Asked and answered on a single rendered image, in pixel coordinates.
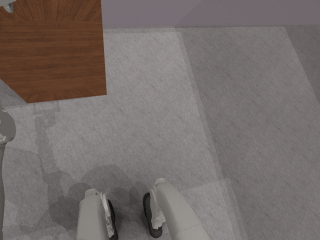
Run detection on left robot thigh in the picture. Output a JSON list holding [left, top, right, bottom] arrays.
[[76, 192, 111, 240]]

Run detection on robot left hand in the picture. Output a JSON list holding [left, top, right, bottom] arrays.
[[0, 0, 17, 13]]

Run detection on cabinet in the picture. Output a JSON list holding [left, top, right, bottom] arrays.
[[0, 0, 107, 104]]

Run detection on robot left upper arm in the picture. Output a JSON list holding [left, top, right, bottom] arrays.
[[0, 104, 16, 240]]

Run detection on robot left shin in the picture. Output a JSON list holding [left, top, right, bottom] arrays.
[[79, 188, 114, 236]]

